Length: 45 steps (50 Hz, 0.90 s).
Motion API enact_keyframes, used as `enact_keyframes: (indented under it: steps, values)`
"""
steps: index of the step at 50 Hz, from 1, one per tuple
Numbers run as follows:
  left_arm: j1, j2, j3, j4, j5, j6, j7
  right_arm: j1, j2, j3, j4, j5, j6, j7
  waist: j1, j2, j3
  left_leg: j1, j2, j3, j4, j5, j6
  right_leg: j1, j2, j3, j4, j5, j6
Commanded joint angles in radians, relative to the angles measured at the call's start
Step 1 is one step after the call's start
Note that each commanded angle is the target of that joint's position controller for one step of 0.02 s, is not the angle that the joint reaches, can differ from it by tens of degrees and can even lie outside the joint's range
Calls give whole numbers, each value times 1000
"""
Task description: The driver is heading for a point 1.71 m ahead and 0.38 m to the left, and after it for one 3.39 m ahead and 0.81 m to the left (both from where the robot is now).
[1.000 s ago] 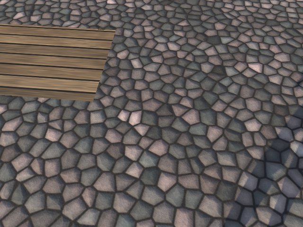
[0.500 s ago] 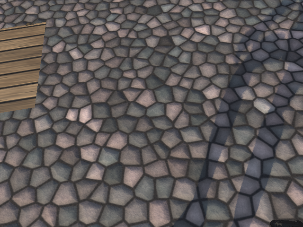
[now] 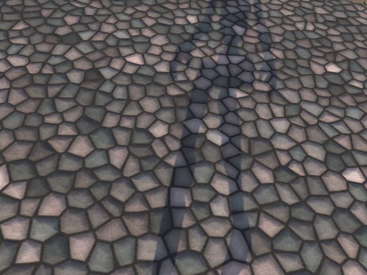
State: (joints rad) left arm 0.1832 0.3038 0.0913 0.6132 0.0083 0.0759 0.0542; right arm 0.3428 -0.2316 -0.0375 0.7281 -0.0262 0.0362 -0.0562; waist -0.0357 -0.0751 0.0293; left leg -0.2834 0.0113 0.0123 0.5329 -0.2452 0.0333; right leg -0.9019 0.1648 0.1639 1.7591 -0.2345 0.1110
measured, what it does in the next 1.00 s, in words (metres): walks ahead: right foot 0.12 m higher, then left foot 0.11 m lower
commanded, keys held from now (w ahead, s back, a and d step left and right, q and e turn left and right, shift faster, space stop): no key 0.18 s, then w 0.82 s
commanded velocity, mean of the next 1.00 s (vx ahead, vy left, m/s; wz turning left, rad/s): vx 0.29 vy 0.00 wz -0.06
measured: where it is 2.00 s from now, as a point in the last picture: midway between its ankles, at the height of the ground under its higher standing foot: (167, 225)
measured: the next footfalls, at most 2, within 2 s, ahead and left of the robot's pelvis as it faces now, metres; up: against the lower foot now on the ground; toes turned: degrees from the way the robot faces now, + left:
right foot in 0.28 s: -0.03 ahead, -0.18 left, +0.12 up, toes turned +1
left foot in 0.74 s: +0.29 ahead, +0.07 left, +0.00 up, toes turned -1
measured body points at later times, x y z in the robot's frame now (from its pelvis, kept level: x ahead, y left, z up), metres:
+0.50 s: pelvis +0.04 -0.06 +0.06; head +0.05 -0.08 +0.51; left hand +0.04 +0.21 -0.06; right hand +0.21 -0.33 -0.04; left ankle +0.10 +0.08 -0.61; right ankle -0.07 -0.18 -0.62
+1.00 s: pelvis +0.30 +0.00 +0.01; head +0.34 +0.01 +0.45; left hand +0.47 +0.25 -0.10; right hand +0.34 -0.26 -0.12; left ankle +0.25 +0.07 -0.74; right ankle +0.43 -0.17 -0.67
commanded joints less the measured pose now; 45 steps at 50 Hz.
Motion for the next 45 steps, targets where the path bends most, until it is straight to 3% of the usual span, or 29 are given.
enact_keyframes:
  steps: [1,3,8,10,11,12,13,14,15,16,17,18,19,21,22,23,25,28,33,35,36,37,38,39,40,41,42,43,45]
  values:
    - [-81,10,-20,-130,6,-12,-2,-30,-108,-5,-90,11,-16,-31,10,184,-39,106,198,-228,-188,132,185,-76,-16,5,26,43,37]
    - [-85,9,-21,-130,2,-29,-3,24,-126,-16,-80,6,-36,-29,-11,211,-101,233,248,-285,-160,280,207,-82,-33,30,102,-48,34]
    - [-147,-23,-39,-147,-8,-40,-7,62,-124,-24,-91,11,-36,-40,-35,192,-90,264,286,-315,-116,362,256,-64,-84,35,30,-138,27]
    - [-132,-78,-71,-154,-12,-48,-20,45,-122,-17,-91,10,-34,-39,-13,217,-130,243,313,-326,-127,428,260,4,-159,10,15,-277,5]
    - [-79,-109,-91,-139,-14,-51,-33,-37,-126,-16,-103,12,-23,-21,48,212,-147,105,258,-226,-169,360,223,198,-197,-114,-222,-381,-28]
    - [-18,-122,-97,-105,-22,-55,-45,-81,-122,-19,-110,23,-15,-4,79,243,-141,-48,186,-124,-209,254,180,419,-204,-216,-436,-430,-52]
    - [25,-122,-93,-75,-26,-59,-53,-22,-114,-25,-91,38,-15,12,62,298,-121,-140,168,-88,-250,194,174,580,-164,-304,-509,-470,-63]
    - [31,-57,-73,-74,-35,-69,-54,-48,-155,-44,-100,70,-19,14,64,309,-75,-190,198,-144,-229,114,158,649,-208,-218,-638,-265,-94]
    - [87,-40,-55,-41,-29,-72,-53,-18,-140,-46,-80,86,-18,14,80,281,-53,-158,188,-147,-158,93,143,651,-161,-224,-791,-282,-125]
    - [164,117,-18,-10,-20,-83,-65,44,-67,-28,-112,83,-29,20,46,-143,35,-231,6,19,140,-123,42,490,-292,192,-1010,-311,-293]
    - [319,227,14,21,-40,-108,-64,-169,-105,-49,-196,62,-69,30,169,-387,135,-582,-66,-93,370,-410,20,608,-380,610,-1314,-239,-447]
    - [393,218,20,65,-32,-167,-59,-426,-77,-53,-262,107,-113,41,245,-246,240,-805,-123,-268,555,-425,47,655,-476,811,-1515,-317,-450]
    - [290,199,15,65,-34,-201,-63,-390,-34,-45,-228,121,-120,44,141,-143,223,-911,-106,-315,647,-354,70,715,-503,851,-1458,-365,-446]
    - [160,64,-14,74,-46,-200,-60,-249,-79,-56,-133,71,-108,47,46,-73,147,-824,-31,-255,650,-155,56,683,-467,568,-1273,-297,-360]
    - [96,-7,-35,76,-37,-179,-64,-174,-101,-64,-100,62,-99,57,-4,-51,104,-656,3,-192,611,-9,33,580,-396,385,-1254,-369,-321]
    - [70,-34,-41,85,-29,-165,-63,-153,-103,-67,-85,48,-90,70,-23,-58,62,-512,3,-127,574,142,12,496,-345,272,-1263,-362,-301]
    - [106,-34,-42,105,-28,-165,-49,-258,-65,-51,-116,42,-81,89,2,-17,50,-399,-10,-51,445,287,-2,439,-306,168,-1310,-282,-285]
    - [224,23,-18,148,-37,-167,-31,-443,-19,-23,-168,39,-98,122,90,-3,21,-270,-43,24,77,387,5,557,-275,54,-1328,-167,-255]
    - [317,30,-4,199,-45,-159,-16,-456,-66,-26,-152,52,-118,136,123,-15,20,-249,21,-31,-145,493,28,829,-312,51,-1237,-52,-237]
    - [311,42,4,206,-42,-148,-23,-343,-87,-39,-109,41,-123,125,76,9,-24,-120,34,-30,-220,483,58,869,-295,17,-1069,164,-224]
    - [283,46,9,207,-40,-144,-26,-180,-94,-51,-56,37,-123,116,-7,26,-86,101,32,-10,-260,531,84,773,-265,-24,-881,245,-216]
    - [238,27,9,199,-42,-153,-32,24,-105,-59,7,25,-116,108,-113,94,-149,393,106,-63,-253,608,146,540,-171,-84,-496,40,-187]
    - [212,-65,-17,159,-13,-175,-45,140,-113,-52,52,10,-116,105,-131,223,-243,669,189,-128,-48,773,142,223,-126,-101,-191,-421,-193]
    - [323,-68,-30,149,-35,-202,-56,127,-161,-51,36,0,-109,98,-61,340,-285,754,282,-208,102,1038,171,77,-150,34,-152,-438,-213]
    - [308,43,-11,130,-65,-217,-61,51,-193,-72,5,14,-105,87,-49,323,-306,740,320,-296,-5,744,274,-9,-181,18,-273,-281,-172]
    - [247,61,-9,93,-77,-218,-54,0,-236,-88,9,16,-101,76,-16,316,-289,657,383,-478,-157,198,353,-83,-234,-42,-268,-185,-135]
    - [176,94,3,107,-48,-201,-29,-79,-130,-55,-19,20,-105,79,-4,98,-202,486,333,-515,-278,-6,307,-39,-275,-74,-286,-90,-129]
    - [179,74,4,97,-42,-182,-20,-160,-145,-48,-21,21,-116,80,65,152,-114,289,347,-514,-327,96,333,28,-292,-54,-388,-4,-87]
    - [144,43,-2,100,-7,-158,-18,-172,-108,-41,2,32,-135,84,88,131,-17,131,281,-389,-343,291,288,102,-339,-34,-560,11,-50]
Keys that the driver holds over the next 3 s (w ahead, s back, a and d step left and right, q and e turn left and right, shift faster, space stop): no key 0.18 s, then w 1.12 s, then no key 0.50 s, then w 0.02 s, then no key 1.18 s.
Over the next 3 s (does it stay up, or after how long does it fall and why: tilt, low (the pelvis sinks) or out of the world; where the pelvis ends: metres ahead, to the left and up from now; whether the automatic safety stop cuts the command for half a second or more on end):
stays up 0.69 0.00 0.00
